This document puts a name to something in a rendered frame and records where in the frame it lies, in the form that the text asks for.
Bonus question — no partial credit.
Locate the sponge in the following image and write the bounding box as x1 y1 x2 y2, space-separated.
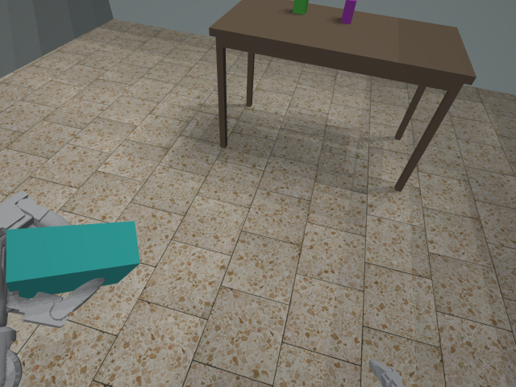
6 221 140 298

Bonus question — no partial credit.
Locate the table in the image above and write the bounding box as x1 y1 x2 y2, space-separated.
209 0 476 192

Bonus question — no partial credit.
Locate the robot left forearm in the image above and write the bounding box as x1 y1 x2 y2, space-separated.
0 327 23 387

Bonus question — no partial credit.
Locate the robot left hand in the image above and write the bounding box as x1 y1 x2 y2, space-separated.
0 191 106 328

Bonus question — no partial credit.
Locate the robot right hand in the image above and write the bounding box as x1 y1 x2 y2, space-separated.
369 359 405 387

